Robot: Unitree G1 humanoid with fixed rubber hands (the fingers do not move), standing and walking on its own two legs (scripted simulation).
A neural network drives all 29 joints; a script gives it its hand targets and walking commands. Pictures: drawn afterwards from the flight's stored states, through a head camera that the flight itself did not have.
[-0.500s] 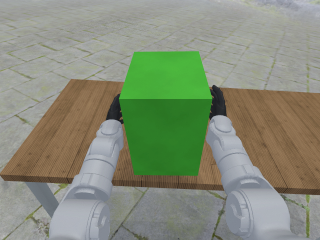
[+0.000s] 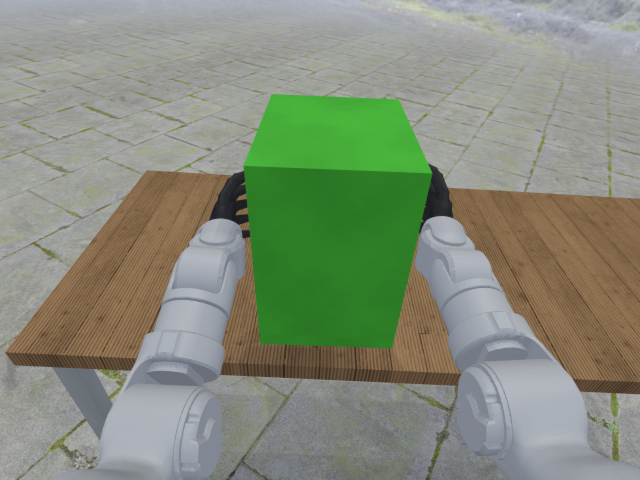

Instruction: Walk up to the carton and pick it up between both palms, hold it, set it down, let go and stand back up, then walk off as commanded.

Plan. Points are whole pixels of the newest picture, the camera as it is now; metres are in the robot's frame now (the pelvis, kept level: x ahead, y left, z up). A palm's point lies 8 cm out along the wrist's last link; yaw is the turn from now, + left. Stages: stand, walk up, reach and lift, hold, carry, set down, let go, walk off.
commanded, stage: reach and lift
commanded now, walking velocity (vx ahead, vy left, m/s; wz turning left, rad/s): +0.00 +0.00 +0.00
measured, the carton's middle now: (330, 219) +0.43 +0.01 +0.17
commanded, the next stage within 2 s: hold in 0.82 s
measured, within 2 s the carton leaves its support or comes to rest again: neither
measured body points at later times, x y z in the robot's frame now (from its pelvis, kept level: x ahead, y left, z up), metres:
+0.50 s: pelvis +0.00 +0.00 +0.00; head -0.05 +0.01 +0.45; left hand +0.40 +0.15 +0.19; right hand +0.43 -0.12 +0.21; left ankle +0.04 +0.10 -0.74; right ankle +0.04 -0.12 -0.74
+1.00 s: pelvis +0.00 +0.00 +0.00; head -0.06 +0.01 +0.45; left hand +0.39 +0.15 +0.21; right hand +0.42 -0.12 +0.23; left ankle +0.04 +0.10 -0.74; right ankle +0.04 -0.12 -0.74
